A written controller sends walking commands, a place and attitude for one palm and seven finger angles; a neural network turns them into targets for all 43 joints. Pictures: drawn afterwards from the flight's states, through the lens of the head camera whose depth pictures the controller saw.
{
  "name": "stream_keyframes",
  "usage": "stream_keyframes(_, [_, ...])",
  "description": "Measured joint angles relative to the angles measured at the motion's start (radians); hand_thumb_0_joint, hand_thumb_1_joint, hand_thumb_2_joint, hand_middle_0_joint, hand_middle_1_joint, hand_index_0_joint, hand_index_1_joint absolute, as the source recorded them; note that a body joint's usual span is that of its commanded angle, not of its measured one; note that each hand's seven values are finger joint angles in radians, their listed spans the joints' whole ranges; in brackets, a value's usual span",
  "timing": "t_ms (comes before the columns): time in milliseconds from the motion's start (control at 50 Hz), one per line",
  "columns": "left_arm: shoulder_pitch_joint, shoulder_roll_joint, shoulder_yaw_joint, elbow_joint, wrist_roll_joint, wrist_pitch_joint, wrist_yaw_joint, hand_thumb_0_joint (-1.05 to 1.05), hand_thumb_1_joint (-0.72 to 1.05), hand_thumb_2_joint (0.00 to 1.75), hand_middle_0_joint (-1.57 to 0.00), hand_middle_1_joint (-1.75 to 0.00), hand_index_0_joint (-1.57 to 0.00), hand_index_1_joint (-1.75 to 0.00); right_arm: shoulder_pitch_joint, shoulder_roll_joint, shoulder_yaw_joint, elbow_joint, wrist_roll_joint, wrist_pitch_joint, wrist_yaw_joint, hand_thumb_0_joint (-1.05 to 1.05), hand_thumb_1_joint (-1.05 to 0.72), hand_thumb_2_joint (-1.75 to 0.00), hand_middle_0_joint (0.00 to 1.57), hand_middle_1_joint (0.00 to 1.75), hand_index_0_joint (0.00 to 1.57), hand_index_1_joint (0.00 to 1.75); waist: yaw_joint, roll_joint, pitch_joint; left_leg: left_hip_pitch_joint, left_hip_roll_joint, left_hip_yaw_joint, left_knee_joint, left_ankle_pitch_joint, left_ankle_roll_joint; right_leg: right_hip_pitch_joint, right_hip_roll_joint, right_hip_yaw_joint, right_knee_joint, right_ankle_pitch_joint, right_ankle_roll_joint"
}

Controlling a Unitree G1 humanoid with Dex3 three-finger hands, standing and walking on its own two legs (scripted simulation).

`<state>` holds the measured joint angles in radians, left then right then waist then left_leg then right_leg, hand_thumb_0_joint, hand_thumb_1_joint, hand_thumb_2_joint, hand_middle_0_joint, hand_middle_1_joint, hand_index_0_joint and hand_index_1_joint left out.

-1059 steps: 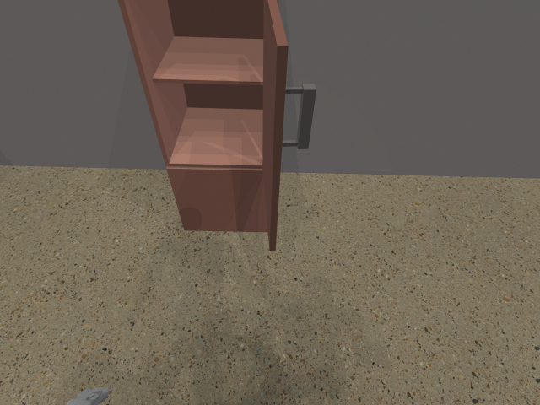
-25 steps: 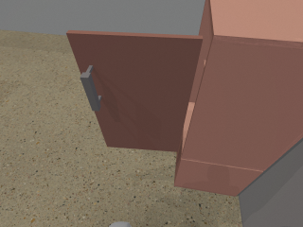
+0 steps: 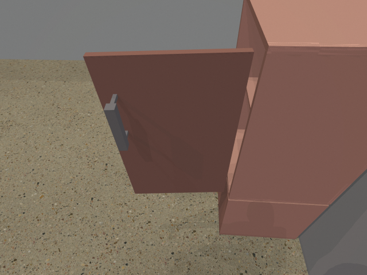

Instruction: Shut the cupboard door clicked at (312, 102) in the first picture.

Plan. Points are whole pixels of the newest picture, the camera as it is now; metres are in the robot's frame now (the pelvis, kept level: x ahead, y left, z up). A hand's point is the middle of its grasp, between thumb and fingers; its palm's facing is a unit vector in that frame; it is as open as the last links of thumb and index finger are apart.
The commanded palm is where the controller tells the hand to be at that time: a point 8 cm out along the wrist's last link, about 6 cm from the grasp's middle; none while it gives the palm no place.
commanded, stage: come to a stop and stand still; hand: left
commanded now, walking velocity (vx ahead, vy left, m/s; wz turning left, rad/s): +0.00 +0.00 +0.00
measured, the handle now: (119, 123) +0.45 +0.19 +0.09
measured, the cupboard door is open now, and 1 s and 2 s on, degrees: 95 95 95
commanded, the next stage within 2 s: look again from close up in 0.22 s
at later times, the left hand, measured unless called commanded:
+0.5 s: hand out of the picture +0.03 +0.16 -0.17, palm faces -0.01 -0.98 -0.21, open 7.4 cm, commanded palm none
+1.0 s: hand out of the picture +0.03 +0.14 -0.16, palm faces +0.06 -0.98 -0.21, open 7.3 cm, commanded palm +0.12 +0.19 -0.07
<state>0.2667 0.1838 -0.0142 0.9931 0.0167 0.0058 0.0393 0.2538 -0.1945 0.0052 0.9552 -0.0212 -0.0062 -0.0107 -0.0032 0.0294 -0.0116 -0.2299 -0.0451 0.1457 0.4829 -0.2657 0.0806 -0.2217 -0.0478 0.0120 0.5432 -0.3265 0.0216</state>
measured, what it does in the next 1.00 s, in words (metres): stands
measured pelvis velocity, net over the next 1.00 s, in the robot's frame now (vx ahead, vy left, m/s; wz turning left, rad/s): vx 0.02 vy -0.03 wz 0.01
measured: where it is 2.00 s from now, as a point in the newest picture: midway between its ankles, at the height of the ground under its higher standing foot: outside the picture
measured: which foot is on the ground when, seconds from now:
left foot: down 0.00-1.00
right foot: down 0.00-1.00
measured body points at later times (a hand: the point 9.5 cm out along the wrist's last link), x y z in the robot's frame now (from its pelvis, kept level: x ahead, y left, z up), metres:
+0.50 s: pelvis +0.02 -0.01 +0.01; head +0.04 -0.02 +0.46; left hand +0.03 +0.22 -0.15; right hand +0.02 -0.23 -0.16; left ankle +0.00 +0.06 -0.73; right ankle -0.02 -0.14 -0.73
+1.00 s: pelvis +0.02 -0.03 +0.01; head +0.05 -0.03 +0.45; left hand +0.03 +0.19 -0.15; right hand +0.04 -0.26 -0.15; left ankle +0.00 +0.06 -0.73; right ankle -0.02 -0.14 -0.73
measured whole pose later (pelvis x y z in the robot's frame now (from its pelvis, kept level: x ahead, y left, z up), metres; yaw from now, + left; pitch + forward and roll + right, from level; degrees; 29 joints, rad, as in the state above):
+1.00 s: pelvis +0.02 -0.03 +0.01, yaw +0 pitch +0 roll +0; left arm 0.34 0.15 0.01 0.95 -0.01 0.05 0.05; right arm 0.27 -0.16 0.02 1.08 0.00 -0.03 -0.04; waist -0.01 -0.01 0.04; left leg -0.17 0.01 0.11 0.44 -0.27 0.02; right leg -0.14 0.01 -0.02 0.45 -0.31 -0.01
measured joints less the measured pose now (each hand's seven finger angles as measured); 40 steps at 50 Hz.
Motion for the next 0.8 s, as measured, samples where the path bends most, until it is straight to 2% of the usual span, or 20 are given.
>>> stream_keyframes(120, [-0.043, -0.013, -0.005, -0.007, -0.004, 0.004, -0.005, 0.0, 0.9, 0.9, -0.2, -0.3, -0.2, -0.3, 0.038, -0.003, 0.008, 0.048, 0.0, 0.001, -0.011, 0.0, -0.92, -0.89, 0.2, 0.3, 0.2, 0.3, -0.004, -0.021, 0.025, 0.022, -0.008, 0.002, -0.046, 0.018, 0.004, 0.018, -0.005, 0.003, -0.039, 0.015, 0.005])
stream_keyframes(300, [-0.034, -0.011, -0.004, 0.036, -0.007, 0.012, -0.003, 0.0, 0.91, 0.9, -0.2, -0.3, -0.2, -0.3, 0.055, 0.017, 0.012, 0.098, 0.004, 0.002, -0.015, 0.01, -0.91, -0.89, 0.2, 0.3, 0.2, 0.3, -0.013, -0.026, 0.046, 0.05, 0.0, 0.001, -0.066, 0.015, -0.005, 0.05, 0.004, 0.002, -0.069, 0.019, 0.006])
stream_keyframes(800, [0.03, -0.041, -0.017, 0.119, -0.007, -0.007, 0.001, 0.01, 0.91, 0.9, -0.2, -0.3, -0.2, -0.3, -0.005, 0.03, 0.008, 0.153, 0.01, -0.007, -0.023, 0.01, -0.92, -0.89, 0.2, 0.3, 0.2, 0.3, 0.008, -0.04, 0.04, 0.089, 0.032, -0.016, -0.088, 0.009, -0.042, 0.102, 0.037, -0.015, -0.115, 0.02, -0.026])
